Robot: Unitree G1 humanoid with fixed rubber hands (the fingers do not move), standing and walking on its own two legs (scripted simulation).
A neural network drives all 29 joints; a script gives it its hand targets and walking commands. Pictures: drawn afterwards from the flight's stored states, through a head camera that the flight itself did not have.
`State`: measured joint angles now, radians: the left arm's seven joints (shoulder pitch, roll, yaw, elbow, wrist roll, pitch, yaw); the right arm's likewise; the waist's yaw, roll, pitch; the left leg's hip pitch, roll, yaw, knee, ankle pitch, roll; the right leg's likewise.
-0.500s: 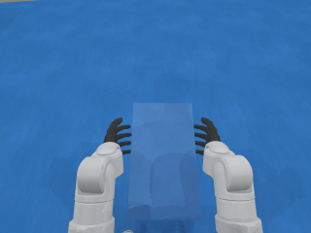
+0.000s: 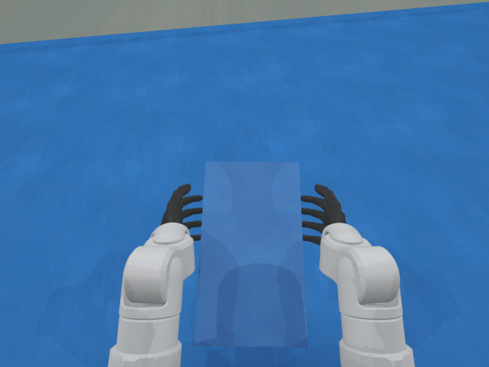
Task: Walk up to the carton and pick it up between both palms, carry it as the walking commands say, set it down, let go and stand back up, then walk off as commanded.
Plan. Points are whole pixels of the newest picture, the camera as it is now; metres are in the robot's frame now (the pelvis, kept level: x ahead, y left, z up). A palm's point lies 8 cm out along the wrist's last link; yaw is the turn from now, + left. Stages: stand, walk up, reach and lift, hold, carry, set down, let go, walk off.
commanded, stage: carry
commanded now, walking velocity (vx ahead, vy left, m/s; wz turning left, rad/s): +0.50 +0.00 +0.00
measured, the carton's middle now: (251, 254) +0.31 -0.01 +0.02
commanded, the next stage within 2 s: none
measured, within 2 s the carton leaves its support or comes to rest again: neither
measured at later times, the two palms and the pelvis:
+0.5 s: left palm (175, 124) +0.60 +0.13 +0.09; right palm (279, 119) +0.59 -0.10 +0.09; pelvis +0.30 +0.03 +0.01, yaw -2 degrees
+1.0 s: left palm (177, 59) +0.92 +0.16 +0.09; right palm (254, 53) +0.94 -0.07 +0.09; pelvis +0.63 +0.04 +0.00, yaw -1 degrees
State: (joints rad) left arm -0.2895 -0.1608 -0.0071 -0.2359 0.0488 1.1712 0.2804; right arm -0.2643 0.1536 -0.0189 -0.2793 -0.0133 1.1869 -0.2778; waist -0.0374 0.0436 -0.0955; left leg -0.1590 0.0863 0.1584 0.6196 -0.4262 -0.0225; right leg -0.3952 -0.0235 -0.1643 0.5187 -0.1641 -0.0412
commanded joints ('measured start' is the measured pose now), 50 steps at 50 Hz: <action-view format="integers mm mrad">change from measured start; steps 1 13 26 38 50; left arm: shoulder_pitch -225 -371 -411 -342 -400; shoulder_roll -992 -1043 -1079 -1058 -1036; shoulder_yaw -346 -414 -420 -342 -468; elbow -45 -247 -199 -135 -154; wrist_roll -202 -317 -275 -253 -318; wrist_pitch -6 -52 -49 -35 -5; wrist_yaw -152 -197 -194 -177 -210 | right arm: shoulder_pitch -371 -416 -428 -442 -279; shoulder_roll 975 1054 1087 1059 1041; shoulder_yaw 459 441 428 473 373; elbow -89 -182 -151 -136 -43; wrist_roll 243 229 251 272 164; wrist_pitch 16 -58 -70 -19 -33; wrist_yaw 193 163 198 193 162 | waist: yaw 83 59 13 79 -2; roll -312 -222 162 -239 64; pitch -322 -314 -326 -229 -399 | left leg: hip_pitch -598 -80 220 -644 494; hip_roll -83 -123 218 -15 338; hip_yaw -75 84 -197 -78 -514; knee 476 -246 -358 199 -282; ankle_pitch -108 355 379 2 693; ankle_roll -16 8 150 -8 281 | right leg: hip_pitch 785 482 -23 777 -289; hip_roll -396 -168 -20 -316 -65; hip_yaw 646 7 78 347 208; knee -164 -106 91 -186 671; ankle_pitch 466 478 -172 627 -331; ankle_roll -247 -4 87 -110 89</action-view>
